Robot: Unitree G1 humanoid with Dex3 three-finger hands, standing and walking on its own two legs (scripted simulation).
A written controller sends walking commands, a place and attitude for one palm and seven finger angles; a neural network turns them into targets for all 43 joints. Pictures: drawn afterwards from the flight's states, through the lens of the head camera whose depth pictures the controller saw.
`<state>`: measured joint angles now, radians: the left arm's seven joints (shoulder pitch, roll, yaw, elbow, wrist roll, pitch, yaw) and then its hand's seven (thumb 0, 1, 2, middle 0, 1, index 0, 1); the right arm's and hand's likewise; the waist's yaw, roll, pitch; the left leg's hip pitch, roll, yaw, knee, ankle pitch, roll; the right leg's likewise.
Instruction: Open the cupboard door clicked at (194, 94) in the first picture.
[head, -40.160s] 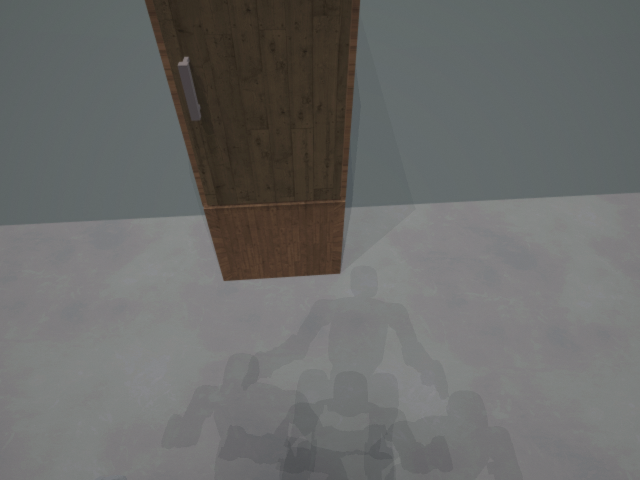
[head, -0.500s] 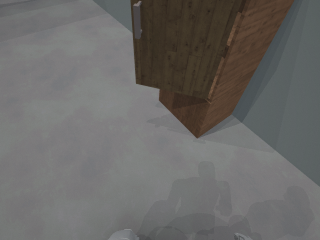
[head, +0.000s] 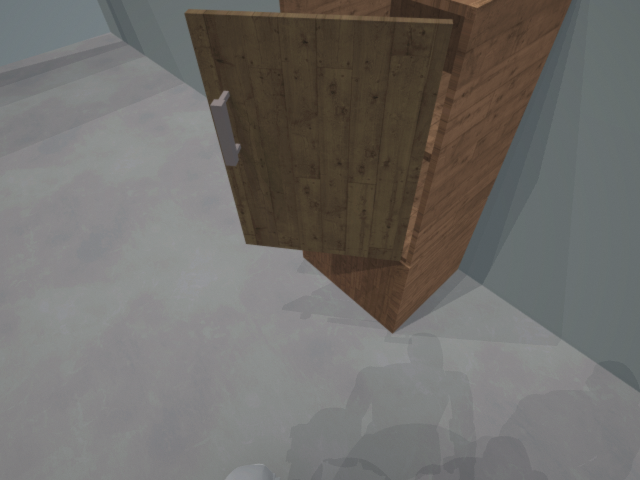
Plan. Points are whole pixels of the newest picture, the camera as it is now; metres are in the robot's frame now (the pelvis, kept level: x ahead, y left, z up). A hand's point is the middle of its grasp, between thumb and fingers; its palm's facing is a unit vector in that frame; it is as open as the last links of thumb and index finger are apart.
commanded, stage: take the last steps up to it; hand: left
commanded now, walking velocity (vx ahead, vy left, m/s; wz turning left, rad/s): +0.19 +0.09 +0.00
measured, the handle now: (228, 129) +0.72 +0.22 +0.04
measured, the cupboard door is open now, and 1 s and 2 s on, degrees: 38 38 38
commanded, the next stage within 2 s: come to a stop and stand still in 0.08 s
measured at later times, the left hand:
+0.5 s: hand (163, 464) +0.17 +0.26 -0.19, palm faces +0.01 -0.98 -0.20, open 7.4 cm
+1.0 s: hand (203, 467) +0.17 +0.19 -0.18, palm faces +0.02 -0.98 -0.19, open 7.2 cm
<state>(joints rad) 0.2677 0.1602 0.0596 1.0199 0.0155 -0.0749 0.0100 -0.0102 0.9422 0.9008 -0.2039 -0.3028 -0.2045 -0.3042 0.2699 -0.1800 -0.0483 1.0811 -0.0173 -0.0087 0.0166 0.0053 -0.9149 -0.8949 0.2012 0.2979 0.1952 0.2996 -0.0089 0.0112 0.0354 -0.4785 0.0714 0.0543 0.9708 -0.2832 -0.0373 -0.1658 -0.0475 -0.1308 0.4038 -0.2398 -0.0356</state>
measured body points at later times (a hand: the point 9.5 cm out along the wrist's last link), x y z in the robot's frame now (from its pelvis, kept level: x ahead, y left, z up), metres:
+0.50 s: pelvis +0.11 +0.06 -0.01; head +0.15 +0.08 +0.44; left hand +0.17 +0.31 -0.17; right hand +0.19 -0.17 -0.15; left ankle +0.17 +0.17 -0.75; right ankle +0.10 -0.06 -0.69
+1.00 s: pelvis +0.12 +0.01 -0.01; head +0.14 +0.02 +0.44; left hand +0.17 +0.24 -0.17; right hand +0.12 -0.21 -0.16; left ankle +0.12 +0.14 -0.75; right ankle +0.10 -0.10 -0.75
